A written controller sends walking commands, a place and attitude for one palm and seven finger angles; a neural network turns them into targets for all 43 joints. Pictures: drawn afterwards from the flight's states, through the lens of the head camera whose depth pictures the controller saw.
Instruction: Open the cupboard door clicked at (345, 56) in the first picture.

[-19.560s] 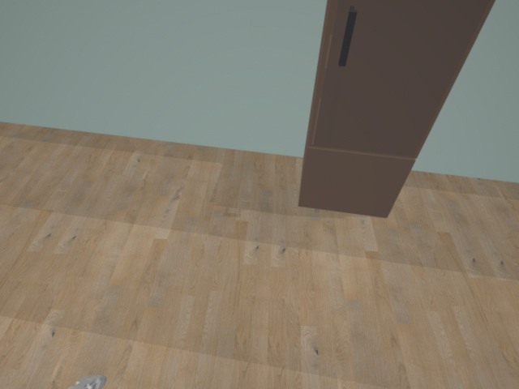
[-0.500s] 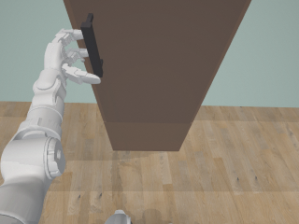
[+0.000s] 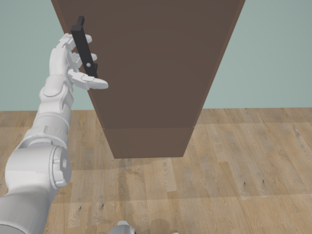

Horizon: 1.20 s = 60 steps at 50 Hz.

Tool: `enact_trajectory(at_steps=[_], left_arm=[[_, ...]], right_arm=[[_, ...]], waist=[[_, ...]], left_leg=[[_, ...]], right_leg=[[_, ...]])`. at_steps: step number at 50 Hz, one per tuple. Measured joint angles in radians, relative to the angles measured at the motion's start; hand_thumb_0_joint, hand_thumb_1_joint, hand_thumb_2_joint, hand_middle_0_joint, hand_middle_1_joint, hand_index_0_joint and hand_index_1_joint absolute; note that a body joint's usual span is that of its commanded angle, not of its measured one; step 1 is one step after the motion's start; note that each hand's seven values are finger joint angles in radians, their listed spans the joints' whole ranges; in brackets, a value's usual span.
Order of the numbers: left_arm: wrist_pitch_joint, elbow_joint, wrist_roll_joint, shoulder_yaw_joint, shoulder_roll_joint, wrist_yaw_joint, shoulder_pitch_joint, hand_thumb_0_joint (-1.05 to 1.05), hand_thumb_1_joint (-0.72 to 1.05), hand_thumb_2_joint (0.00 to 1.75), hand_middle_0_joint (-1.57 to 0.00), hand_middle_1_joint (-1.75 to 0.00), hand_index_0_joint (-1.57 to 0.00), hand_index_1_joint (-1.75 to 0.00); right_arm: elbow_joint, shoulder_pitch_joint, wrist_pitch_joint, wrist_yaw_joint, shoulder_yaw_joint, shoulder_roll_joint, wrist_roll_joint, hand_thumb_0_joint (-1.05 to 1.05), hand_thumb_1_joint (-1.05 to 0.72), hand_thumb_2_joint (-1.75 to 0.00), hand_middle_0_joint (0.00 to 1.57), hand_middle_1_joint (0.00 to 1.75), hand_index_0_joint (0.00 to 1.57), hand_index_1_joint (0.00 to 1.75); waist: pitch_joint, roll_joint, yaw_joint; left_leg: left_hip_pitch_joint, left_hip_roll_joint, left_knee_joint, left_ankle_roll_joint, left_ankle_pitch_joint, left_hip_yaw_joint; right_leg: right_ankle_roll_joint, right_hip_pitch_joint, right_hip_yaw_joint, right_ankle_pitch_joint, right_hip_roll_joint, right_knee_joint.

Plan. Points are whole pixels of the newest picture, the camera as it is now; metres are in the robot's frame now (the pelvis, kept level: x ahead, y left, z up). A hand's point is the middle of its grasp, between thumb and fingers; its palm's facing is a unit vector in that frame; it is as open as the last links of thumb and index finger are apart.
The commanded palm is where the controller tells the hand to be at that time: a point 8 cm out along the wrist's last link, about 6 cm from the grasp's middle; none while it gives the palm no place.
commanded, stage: slide the fingers in behind the handle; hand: left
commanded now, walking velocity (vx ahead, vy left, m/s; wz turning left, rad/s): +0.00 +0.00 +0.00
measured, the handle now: (87, 51) +0.55 +0.14 +0.15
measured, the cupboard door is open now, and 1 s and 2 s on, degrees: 0 0 15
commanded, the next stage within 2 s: close the thumb around the handle in 0.54 s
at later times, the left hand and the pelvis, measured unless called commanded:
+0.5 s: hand (94, 65) +0.50 +0.12 +0.14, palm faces -0.03 -1.00 +0.01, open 14.0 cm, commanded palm +0.48 +0.16 +0.14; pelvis +0.01 -0.01 +0.00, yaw +0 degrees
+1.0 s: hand (90, 64) +0.50 +0.12 +0.15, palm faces -0.04 -1.00 +0.00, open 10.3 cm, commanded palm +0.48 +0.17 +0.14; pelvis +0.00 -0.01 +0.00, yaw +0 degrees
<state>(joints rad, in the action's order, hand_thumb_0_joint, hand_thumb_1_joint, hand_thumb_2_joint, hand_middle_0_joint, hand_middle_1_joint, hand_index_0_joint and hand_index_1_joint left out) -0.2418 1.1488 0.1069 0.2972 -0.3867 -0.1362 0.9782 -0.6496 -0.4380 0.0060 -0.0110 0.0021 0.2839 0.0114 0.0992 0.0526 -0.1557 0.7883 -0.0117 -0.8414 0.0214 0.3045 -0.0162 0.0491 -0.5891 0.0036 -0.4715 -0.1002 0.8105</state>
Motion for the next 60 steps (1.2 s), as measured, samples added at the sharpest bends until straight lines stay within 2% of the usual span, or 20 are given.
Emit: enact_trajectory(at_steps=[3,8,15,30,37,45,49,55,60], left_arm=[[-0.015,-0.007,0.005,-0.017,0.01,0.002,-0.002,-0.01,-0.5,0.3,-0.3,-1.2,-0.31,-1.21],[0.014,0.02,0.012,-0.036,0.025,0.0,0.021,-0.01,-0.5,0.3,-0.3,-1.2,-0.3,-1.2],[0.002,-0.004,0.005,-0.017,0.041,0.018,0.0,-0.01,-0.5,0.3,-0.3,-1.2,-0.3,-1.2],[-0.008,-0.052,0.016,-0.039,0.058,0.009,-0.049,-0.01,-0.5,0.3,-0.3,-1.2,-0.3,-1.2],[0.013,-0.028,0.019,-0.041,0.055,0.005,-0.041,-0.01,-0.47,0.31,-0.3,-1.2,-0.3,-1.2],[-0.006,-0.021,0.017,-0.023,0.037,0.003,-0.028,-0.01,-0.2,0.43,-0.32,-1.23,-0.32,-1.23],[-0.014,-0.015,0.016,-0.03,0.03,-0.007,-0.023,-0.01,-0.01,0.51,-0.34,-1.25,-0.33,-1.25],[0.008,-0.008,0.025,-0.033,0.034,-0.009,-0.021,0.0,0.31,0.65,-0.36,-1.29,-0.35,-1.28],[-0.01,-0.034,0.024,-0.032,0.053,0.003,-0.039,0.0,0.58,0.77,-0.38,-1.32,-0.37,-1.31]], right_arm=[[-0.007,0.002,-0.002,-0.003,-0.001,-0.001,0.001,0.01,-0.91,-0.9,0.2,0.3,0.2,0.3],[-0.014,0.013,-0.001,-0.004,0.004,-0.007,0.004,0.01,-0.91,-0.9,0.2,0.3,0.2,0.3],[0.004,0.019,-0.007,-0.007,0.001,-0.006,0.0,0.01,-0.91,-0.9,0.2,0.3,0.2,0.3],[0.002,0.024,0.006,-0.007,-0.004,-0.007,0.006,0.01,-0.91,-0.9,0.2,0.3,0.2,0.3],[0.003,0.035,0.011,-0.005,-0.004,-0.003,0.009,0.01,-0.91,-0.9,0.2,0.3,0.2,0.3],[0.004,0.038,0.003,-0.002,0.0,-0.004,0.008,0.01,-0.91,-0.9,0.2,0.3,0.2,0.3],[-0.004,0.031,0.004,-0.002,-0.001,-0.003,0.009,0.01,-0.91,-0.9,0.2,0.3,0.2,0.3],[-0.008,0.02,0.007,-0.001,-0.002,-0.002,0.009,0.01,-0.91,-0.9,0.2,0.3,0.2,0.3],[-0.009,0.014,0.003,-0.003,-0.003,-0.005,0.006,0.01,-0.91,-0.9,0.2,0.3,0.2,0.3]], waist=[[0.0,0.002,0.007],[0.004,-0.002,0.01],[0.01,0.0,0.012],[0.012,-0.005,0.032],[0.012,-0.002,0.03],[0.001,-0.008,0.023],[0.004,-0.006,0.023],[0.005,-0.003,0.021],[0.008,-0.002,0.024]], left_leg=[[-0.004,0.001,-0.001,-0.001,0.002,-0.001],[-0.012,0.003,0.006,-0.003,0.0,-0.006],[-0.023,0.002,0.015,-0.005,0.001,0.002],[-0.053,0.005,0.027,-0.009,0.005,0.001],[-0.061,0.006,0.03,-0.009,0.003,-0.002],[-0.049,0.005,0.031,-0.009,-0.006,-0.002],[-0.043,0.005,0.025,-0.007,-0.004,-0.003],[-0.042,0.006,0.024,-0.003,-0.003,0.0],[-0.046,0.006,0.024,0.001,-0.002,0.005]], right_leg=[[0.001,0.004,0.001,-0.003,0.001,0.002],[0.003,0.013,0.006,-0.003,0.002,-0.004],[0.005,0.019,-0.003,-0.004,0.002,-0.007],[0.01,0.049,-0.002,-0.009,0.004,-0.018],[0.01,0.057,0.001,-0.007,0.005,-0.021],[0.009,0.044,0.001,-0.001,0.004,-0.019],[0.007,0.04,0.001,-0.001,0.004,-0.016],[0.003,0.04,-0.001,0.001,0.005,-0.019],[-0.001,0.042,-0.007,0.001,0.007,-0.019]])
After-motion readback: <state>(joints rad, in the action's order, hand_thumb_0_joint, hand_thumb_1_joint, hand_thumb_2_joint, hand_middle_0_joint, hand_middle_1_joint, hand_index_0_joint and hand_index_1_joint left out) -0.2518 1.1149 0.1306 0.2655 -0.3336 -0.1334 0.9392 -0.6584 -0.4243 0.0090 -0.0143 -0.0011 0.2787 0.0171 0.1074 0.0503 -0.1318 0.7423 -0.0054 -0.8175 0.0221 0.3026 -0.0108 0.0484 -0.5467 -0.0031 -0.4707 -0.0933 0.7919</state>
